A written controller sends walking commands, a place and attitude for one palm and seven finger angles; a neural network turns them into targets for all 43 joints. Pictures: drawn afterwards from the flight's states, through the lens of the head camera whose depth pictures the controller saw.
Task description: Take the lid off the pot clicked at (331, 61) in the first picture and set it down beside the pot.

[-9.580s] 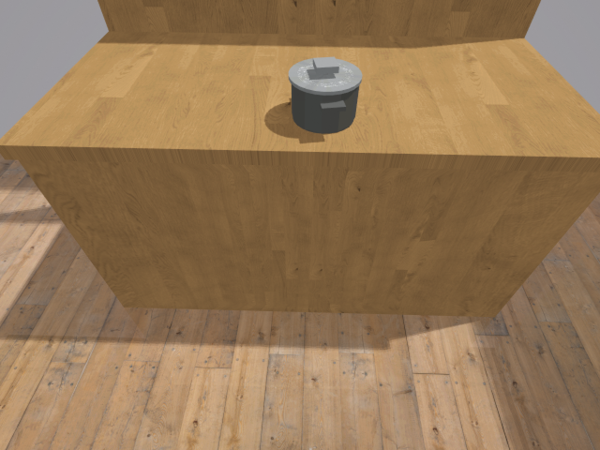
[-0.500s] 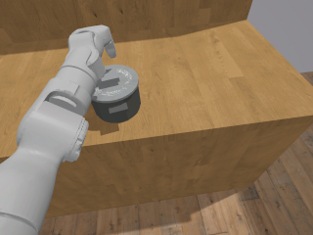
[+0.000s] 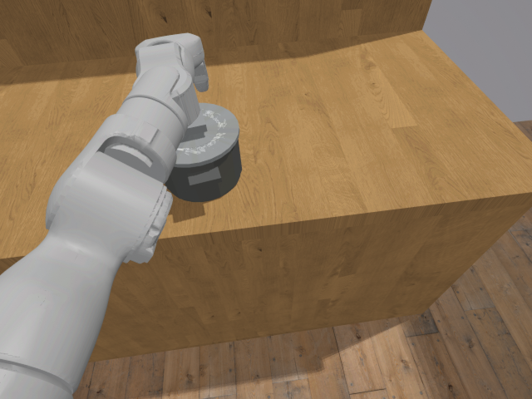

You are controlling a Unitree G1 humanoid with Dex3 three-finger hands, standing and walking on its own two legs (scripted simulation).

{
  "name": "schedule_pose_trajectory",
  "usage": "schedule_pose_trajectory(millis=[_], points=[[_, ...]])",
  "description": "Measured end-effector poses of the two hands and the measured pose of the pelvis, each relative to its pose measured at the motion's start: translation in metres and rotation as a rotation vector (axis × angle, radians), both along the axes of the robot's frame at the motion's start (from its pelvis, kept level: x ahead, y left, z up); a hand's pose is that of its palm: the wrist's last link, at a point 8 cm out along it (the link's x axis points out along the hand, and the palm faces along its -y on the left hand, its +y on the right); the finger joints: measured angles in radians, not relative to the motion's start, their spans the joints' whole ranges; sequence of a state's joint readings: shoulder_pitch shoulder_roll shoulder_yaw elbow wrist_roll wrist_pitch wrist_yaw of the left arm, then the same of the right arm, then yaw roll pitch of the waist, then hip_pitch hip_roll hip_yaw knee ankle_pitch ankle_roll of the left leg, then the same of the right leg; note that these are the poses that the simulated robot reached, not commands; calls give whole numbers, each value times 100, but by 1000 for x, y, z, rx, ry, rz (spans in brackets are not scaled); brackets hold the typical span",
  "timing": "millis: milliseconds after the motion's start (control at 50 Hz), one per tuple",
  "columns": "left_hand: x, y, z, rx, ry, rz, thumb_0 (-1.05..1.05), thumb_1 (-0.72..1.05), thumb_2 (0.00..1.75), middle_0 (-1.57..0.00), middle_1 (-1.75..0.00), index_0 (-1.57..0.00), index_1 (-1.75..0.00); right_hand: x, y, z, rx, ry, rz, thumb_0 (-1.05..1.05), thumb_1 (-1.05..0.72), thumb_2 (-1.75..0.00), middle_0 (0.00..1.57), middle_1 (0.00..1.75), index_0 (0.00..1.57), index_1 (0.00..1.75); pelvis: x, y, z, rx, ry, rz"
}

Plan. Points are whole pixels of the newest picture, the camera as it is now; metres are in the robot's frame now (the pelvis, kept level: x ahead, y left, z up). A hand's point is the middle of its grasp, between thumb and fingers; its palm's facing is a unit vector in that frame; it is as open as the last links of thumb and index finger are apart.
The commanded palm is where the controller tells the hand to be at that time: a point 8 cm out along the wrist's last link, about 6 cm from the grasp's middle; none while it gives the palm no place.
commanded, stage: move the open hand above the knob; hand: left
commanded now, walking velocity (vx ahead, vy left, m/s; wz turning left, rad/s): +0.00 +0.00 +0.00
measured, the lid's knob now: (189, 122) +0.54 +0.08 +0.13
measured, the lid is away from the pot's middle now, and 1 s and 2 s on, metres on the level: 0.00 0.00 0.00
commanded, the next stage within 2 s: lower the open fingers around the knob in 0.20 s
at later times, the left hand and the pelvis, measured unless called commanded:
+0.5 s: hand (180, 102) +0.50 +0.08 +0.20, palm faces -0.39 -0.12 -0.91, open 10.0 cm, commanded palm +0.51 +0.08 +0.25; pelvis +0.01 -0.01 +0.00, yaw +0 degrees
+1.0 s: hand (179, 112) +0.50 +0.08 +0.18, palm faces -0.38 -0.10 -0.92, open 9.6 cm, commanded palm +0.52 +0.09 +0.21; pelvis +0.00 +0.00 +0.00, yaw +0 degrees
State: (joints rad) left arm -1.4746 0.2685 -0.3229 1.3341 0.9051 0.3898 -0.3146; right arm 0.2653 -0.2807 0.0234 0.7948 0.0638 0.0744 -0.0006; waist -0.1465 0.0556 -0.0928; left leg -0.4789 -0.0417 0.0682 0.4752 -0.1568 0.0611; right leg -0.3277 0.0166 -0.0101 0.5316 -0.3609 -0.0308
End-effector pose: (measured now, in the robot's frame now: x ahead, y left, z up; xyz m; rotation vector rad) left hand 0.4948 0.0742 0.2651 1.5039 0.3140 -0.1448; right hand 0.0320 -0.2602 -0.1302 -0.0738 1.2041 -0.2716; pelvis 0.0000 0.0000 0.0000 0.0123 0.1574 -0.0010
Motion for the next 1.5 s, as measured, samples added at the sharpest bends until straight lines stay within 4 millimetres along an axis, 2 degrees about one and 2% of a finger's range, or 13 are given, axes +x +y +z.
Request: schedule_pose_trajectory(millis=[160, 280, 400, 500, 640, 760, 880, 1120, 1220, 1360, 1500], points=[[9, -9, 1, -3, -7, -34, 0, -36, 163, -88, -8, -88, -8, -34, -6, -2, -8, 73, -44, 0, -91, -90, 20, 30, 20, 30, 4, -3, 0, 3, 10, -10], [14, -9, -2, -20, 5, -21, 0, -36, 163, -88, -8, -88, -8, -41, -10, -2, -6, 93, -61, 0, -91, -90, 20, 30, 20, 30, 7, -7, 1, 5, 10, -18], [11, -2, -4, -41, 51, 35, 0, -36, 163, -88, -8, -88, -8, -28, -13, -3, 7, 77, -43, 0, -91, -90, 20, 30, 20, 30, 11, -10, 1, 9, 4, -17], [6, 7, -9, -30, 118, 58, 0, -36, 163, -88, -8, -88, -8, -4, -18, -1, -2, 27, -16, 0, -91, -90, 20, 30, 20, 30, 12, -12, 1, 8, -5, -3], [1, 7, -22, -42, 132, -3, 0, -36, 163, -88, -8, -88, -8, 27, -22, 6, -28, -37, 19, 0, -91, -89, 20, 30, 20, 30, 9, -12, 0, 5, -10, 9], [1, 12, -27, -32, 117, 12, 0, -36, 163, -89, -9, -88, -8, 32, -21, 8, -39, -48, 16, 0, -91, -89, 20, 30, 20, 30, 7, -10, -1, 1, -3, 10], [4, 13, -27, -44, 116, 20, 0, -36, 163, -88, -9, -90, -10, 12, -16, 4, -37, 8, -6, 0, -91, -89, 20, 30, 20, 30, 5, -6, -1, -3, 10, 10], [8, 12, -26, -23, 99, 27, 0, -36, 163, -88, -8, -95, -13, -61, -5, -2, -32, 168, -80, 0, -91, -89, 20, 30, 20, 30, -1, 1, -4, -10, 31, -1], [9, 11, -26, -15, 95, 34, 0, -36, 163, -87, -8, -96, -14, -84, -2, -1, -37, 208, -98, 0, -91, -89, 20, 30, 20, 30, -5, 3, -6, -13, 39, -2], [8, 9, -26, -8, 95, 38, 0, -36, 163, -87, -8, -95, -13, -98, 0, 0, -44, 219, -108, 0, -91, -89, 20, 30, 20, 30, -9, 5, -7, -17, 49, -1], [8, 6, -29, 4, 64, -15, 0, -35, 162, -87, -9, -93, -13, -93, 1, -1, -51, 189, -98, 0, -91, -89, 20, 30, 20, 30, -11, 6, -9, -21, 60, 0]])
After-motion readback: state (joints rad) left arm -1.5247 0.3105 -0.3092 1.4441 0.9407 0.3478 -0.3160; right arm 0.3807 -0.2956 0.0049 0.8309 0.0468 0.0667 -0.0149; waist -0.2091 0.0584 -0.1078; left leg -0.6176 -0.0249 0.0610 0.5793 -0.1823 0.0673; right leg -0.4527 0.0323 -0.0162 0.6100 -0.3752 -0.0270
